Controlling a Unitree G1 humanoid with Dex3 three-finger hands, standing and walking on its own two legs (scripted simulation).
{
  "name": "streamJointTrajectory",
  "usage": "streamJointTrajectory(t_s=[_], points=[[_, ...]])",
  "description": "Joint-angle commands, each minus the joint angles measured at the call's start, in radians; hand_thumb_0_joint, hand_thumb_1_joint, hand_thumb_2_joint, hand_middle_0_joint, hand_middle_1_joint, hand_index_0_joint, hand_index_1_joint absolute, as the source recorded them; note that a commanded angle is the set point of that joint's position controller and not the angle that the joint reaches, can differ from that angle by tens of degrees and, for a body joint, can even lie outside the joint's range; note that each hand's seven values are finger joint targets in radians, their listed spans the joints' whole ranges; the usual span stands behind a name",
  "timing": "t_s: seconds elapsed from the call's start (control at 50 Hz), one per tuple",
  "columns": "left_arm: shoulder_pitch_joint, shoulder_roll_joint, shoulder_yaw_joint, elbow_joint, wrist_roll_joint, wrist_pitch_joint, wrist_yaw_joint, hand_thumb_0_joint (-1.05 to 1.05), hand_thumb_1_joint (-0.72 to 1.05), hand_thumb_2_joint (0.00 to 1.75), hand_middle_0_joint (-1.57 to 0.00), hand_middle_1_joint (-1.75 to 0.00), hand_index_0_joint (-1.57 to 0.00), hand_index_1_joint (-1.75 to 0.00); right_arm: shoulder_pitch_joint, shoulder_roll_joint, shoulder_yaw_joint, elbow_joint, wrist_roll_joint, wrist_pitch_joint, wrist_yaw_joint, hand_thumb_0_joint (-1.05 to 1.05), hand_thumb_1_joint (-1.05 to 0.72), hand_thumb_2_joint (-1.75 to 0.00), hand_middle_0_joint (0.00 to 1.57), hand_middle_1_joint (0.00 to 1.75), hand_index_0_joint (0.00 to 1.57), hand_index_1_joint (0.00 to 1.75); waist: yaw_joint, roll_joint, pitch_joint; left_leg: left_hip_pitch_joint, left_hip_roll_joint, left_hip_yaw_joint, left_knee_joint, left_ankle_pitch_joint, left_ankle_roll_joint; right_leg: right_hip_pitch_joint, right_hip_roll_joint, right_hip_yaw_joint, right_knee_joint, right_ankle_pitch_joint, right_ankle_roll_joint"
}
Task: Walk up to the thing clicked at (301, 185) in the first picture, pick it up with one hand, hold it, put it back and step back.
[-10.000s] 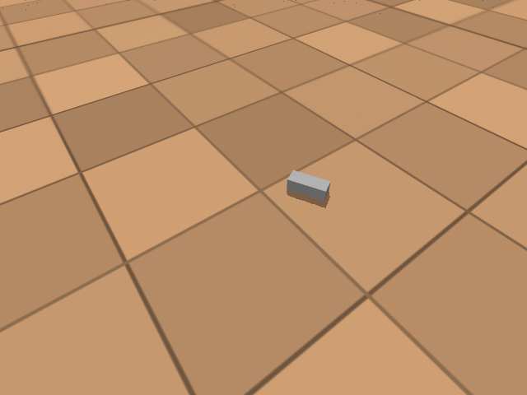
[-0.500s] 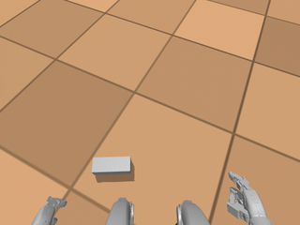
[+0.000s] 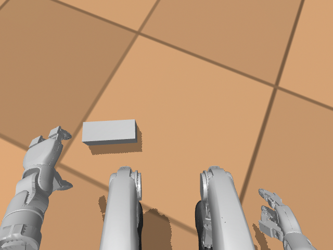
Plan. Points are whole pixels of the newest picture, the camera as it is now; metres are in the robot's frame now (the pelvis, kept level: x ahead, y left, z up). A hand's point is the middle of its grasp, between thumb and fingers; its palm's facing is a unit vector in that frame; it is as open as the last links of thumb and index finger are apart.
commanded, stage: rise first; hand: left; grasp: from above
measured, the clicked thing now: (111, 132) +0.49 +0.25 -0.43
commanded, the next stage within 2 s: none
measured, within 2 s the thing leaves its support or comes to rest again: neither
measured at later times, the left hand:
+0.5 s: hand (75, 148) +0.38 +0.31 -0.24, palm faces -0.46 -0.08 -0.88, open 14.2 cm
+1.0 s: hand (84, 143) +0.41 +0.30 -0.29, palm faces -0.46 -0.03 -0.89, open 13.9 cm
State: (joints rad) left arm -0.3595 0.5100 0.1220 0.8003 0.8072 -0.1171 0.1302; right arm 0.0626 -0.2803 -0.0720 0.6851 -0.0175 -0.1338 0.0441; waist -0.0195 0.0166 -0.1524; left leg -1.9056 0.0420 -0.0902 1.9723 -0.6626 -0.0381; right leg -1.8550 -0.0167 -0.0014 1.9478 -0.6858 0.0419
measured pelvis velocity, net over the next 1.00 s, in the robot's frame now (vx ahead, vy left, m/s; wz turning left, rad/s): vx -0.01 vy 0.01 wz -0.07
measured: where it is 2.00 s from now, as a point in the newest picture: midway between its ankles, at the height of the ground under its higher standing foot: (169, 239)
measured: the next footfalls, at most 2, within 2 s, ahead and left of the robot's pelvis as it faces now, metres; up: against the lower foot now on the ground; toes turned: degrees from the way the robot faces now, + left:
none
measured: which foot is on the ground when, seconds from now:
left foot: down 0.00-1.00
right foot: down 0.00-1.00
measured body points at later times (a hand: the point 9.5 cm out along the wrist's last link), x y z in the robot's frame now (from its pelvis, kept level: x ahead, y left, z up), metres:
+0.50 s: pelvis -0.02 +0.01 -0.09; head +0.19 +0.07 +0.30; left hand +0.40 +0.31 -0.19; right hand +0.07 -0.27 -0.21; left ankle +0.08 +0.14 -0.43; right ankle +0.08 -0.14 -0.43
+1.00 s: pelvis -0.01 +0.01 -0.13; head +0.21 +0.07 +0.26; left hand +0.43 +0.30 -0.24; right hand +0.06 -0.27 -0.24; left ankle +0.08 +0.14 -0.43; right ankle +0.08 -0.14 -0.43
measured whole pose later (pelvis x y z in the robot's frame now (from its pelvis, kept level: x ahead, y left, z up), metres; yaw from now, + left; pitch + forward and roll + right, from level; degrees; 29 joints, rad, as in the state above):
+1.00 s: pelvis -0.01 +0.01 -0.13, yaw -4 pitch +33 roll -8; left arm -0.81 0.69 0.11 1.34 1.29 -0.28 0.39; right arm 0.11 -0.25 -0.01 0.77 -0.13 -0.03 0.12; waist -0.15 -0.02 -0.08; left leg -2.29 0.01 -0.15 2.37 -0.67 -0.02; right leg -2.20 0.01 -0.01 2.30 -0.69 0.06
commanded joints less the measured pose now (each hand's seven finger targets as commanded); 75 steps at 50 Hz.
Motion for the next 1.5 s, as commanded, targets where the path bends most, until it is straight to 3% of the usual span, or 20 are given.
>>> streamJointTrajectory(t_s=[0.0, 0.1, 0.2, 0.24, 0.38, 0.5, 0.6, 0.66, 0.68, 0.72, 0.74, 0.96, 1.02, 1.16, 1.48], points=[[-0.245, 0.312, 0.074, -0.052, 0.057, -0.058, 0.037, 0.00, -0.60, 1.05, -0.07, -1.04, -0.06, -1.05, 0.132, -0.178, -0.070, -0.063, -0.004, -0.020, -0.007, 0.00, -0.91, -0.90, 0.20, 0.30, 0.20, 0.30, -0.016, 0.023, -0.603, 0.325, -0.034, 0.086, -0.149, 0.114, 0.059, 0.284, 0.032, -0.054, -0.211, 0.129, -0.057], [-0.328, 0.371, 0.081, -0.002, 0.136, -0.103, 0.048, 0.00, -0.60, 1.07, -0.07, -1.04, -0.05, -1.06, 0.144, -0.185, -0.067, -0.048, -0.012, 0.010, 0.001, 0.00, -0.90, -0.90, 0.20, 0.30, 0.20, 0.30, -0.010, 0.049, -0.615, 0.278, -0.037, 0.081, -0.098, 0.061, 0.061, 0.206, 0.039, -0.070, -0.150, 0.064, -0.063], [-0.425, 0.404, 0.073, 0.081, 0.214, -0.140, 0.099, 0.00, -0.59, 1.07, -0.07, -1.02, -0.05, -1.03, 0.154, -0.192, -0.054, -0.024, -0.023, 0.045, 0.007, 0.00, -0.90, -0.90, 0.20, 0.30, 0.20, 0.30, -0.038, 0.096, -0.539, 0.226, -0.041, 0.064, -0.068, -0.022, 0.059, 0.086, 0.045, -0.093, -0.086, 0.000, -0.071], [-0.453, 0.415, 0.070, 0.095, 0.245, -0.147, 0.124, 0.00, -0.59, 1.07, -0.07, -1.00, -0.05, -1.02, 0.159, -0.195, -0.048, -0.020, -0.028, 0.058, 0.012, 0.00, -0.90, -0.90, 0.20, 0.30, 0.20, 0.30, -0.037, 0.129, -0.558, 0.238, -0.043, 0.060, -0.056, -0.014, 0.058, 0.057, 0.045, -0.101, -0.061, 0.010, -0.075], [-0.569, 0.416, 0.034, 0.210, 0.340, -0.145, 0.192, 0.00, -0.58, 1.05, -0.06, -0.99, -0.05, -1.00, 0.188, -0.210, -0.038, 0.015, -0.051, 0.083, 0.026, 0.00, -0.90, -0.90, 0.20, 0.30, 0.20, 0.30, -0.078, 0.191, -0.543, 0.253, -0.042, 0.040, -0.014, 0.027, 0.049, -0.052, 0.038, -0.128, 0.019, 0.069, -0.079], [-0.631, 0.407, 0.009, 0.245, 0.389, -0.140, 0.218, 0.00, -0.56, 1.03, -0.06, -1.00, -0.06, -1.00, 0.204, -0.210, -0.038, 0.027, -0.067, 0.093, 0.040, 0.00, -0.90, -0.90, 0.20, 0.30, 0.20, 0.30, -0.091, 0.210, -0.571, 0.260, -0.045, 0.048, 0.032, 0.087, 0.049, -0.060, 0.039, -0.131, 0.048, 0.120, -0.080], [-0.666, 0.436, 0.020, 0.306, 0.426, -0.151, 0.240, 0.00, -0.54, 1.00, -0.06, -1.02, -0.07, -1.00, 0.204, -0.211, -0.029, 0.034, -0.082, 0.095, 0.049, 0.00, -0.90, -0.90, 0.20, 0.30, 0.20, 0.30, -0.104, 0.199, -0.553, 0.204, -0.048, 0.050, 0.070, 0.077, 0.054, -0.078, 0.041, -0.132, 0.070, 0.114, -0.077], [-0.682, 0.426, 0.003, 0.339, 0.445, -0.160, 0.248, 0.00, -0.52, 0.99, -0.06, -1.04, -0.08, -1.01, 0.199, -0.211, -0.026, 0.039, -0.089, 0.096, 0.052, 0.00, -0.90, -0.90, 0.20, 0.30, 0.20, 0.30, -0.116, 0.186, -0.543, 0.185, -0.047, 0.053, 0.092, 0.076, 0.058, -0.096, 0.044, -0.133, 0.076, 0.112, -0.075], [-0.688, 0.440, 0.018, 0.334, 0.444, -0.164, 0.256, 0.00, -0.53, 0.99, -0.06, -1.04, -0.08, -1.02, 0.197, -0.210, -0.026, 0.041, -0.090, 0.097, 0.054, 0.00, -0.90, -0.90, 0.20, 0.30, 0.20, 0.30, -0.106, 0.187, -0.547, 0.183, -0.049, 0.053, 0.090, 0.072, 0.057, -0.100, 0.044, -0.131, 0.080, 0.105, -0.077], [-0.700, 0.423, 0.012, 0.352, 0.444, -0.168, 0.264, 0.00, -0.52, 0.98, -0.05, -1.05, -0.08, -1.02, 0.207, -0.208, -0.021, 0.039, -0.097, 0.094, 0.057, 0.00, -0.90, -0.90, 0.20, 0.30, 0.20, 0.30, -0.117, 0.196, -0.554, 0.180, -0.049, 0.058, 0.106, 0.084, 0.059, -0.093, 0.044, -0.134, 0.087, 0.117, -0.072], [-0.699, 0.437, 0.022, 0.345, 0.448, -0.168, 0.269, 0.00, -0.51, 0.97, -0.05, -1.06, -0.09, -1.03, 0.206, -0.206, -0.021, 0.045, -0.099, 0.093, 0.058, 0.00, -0.90, -0.90, 0.20, 0.30, 0.20, 0.30, -0.104, 0.195, -0.580, 0.199, -0.049, 0.056, 0.109, 0.101, 0.058, -0.089, 0.044, -0.134, 0.094, 0.130, -0.075], [-0.747, 0.452, 0.030, 0.407, 0.458, -0.160, 0.313, 0.00, -0.51, 0.97, -0.06, -1.06, -0.09, -1.03, 0.217, -0.211, -0.013, 0.061, -0.115, 0.091, 0.067, 0.00, -0.90, -0.90, 0.20, 0.30, 0.20, 0.30, -0.134, 0.223, -0.578, 0.160, -0.044, 0.061, 0.150, 0.121, 0.060, -0.109, 0.050, -0.138, 0.127, 0.162, -0.074], [-0.720, 0.438, 0.027, 0.435, 0.462, -0.154, 0.318, 0.00, -0.51, 0.97, -0.06, -1.06, -0.09, -1.03, 0.221, -0.203, -0.007, 0.064, -0.120, 0.088, 0.070, 0.00, -0.90, -0.90, 0.20, 0.30, 0.20, 0.30, -0.133, 0.221, -0.550, 0.148, -0.045, 0.062, 0.152, 0.114, 0.060, -0.112, 0.049, -0.139, 0.131, 0.154, -0.073], [-0.732, 0.459, 0.039, 0.437, 0.459, -0.153, 0.324, 0.00, -0.51, 0.97, -0.06, -1.06, -0.09, -1.03, 0.219, -0.205, -0.005, 0.067, -0.122, 0.088, 0.071, 0.00, -0.90, -0.90, 0.20, 0.30, 0.20, 0.30, -0.127, 0.228, -0.581, 0.149, -0.046, 0.060, 0.159, 0.112, 0.058, -0.112, 0.052, -0.140, 0.139, 0.150, -0.076], [-0.755, 0.465, 0.046, 0.467, 0.460, -0.167, 0.339, 0.00, -0.54, 1.01, -0.07, -1.04, -0.08, -1.03, 0.229, -0.215, 0.009, 0.076, -0.138, 0.090, 0.082, 0.00, -0.90, -0.90, 0.20, 0.30, 0.20, 0.30, -0.152, 0.230, -0.568, 0.127, -0.047, 0.058, 0.195, 0.154, 0.058, -0.102, 0.053, -0.146, 0.167, 0.196, -0.071]])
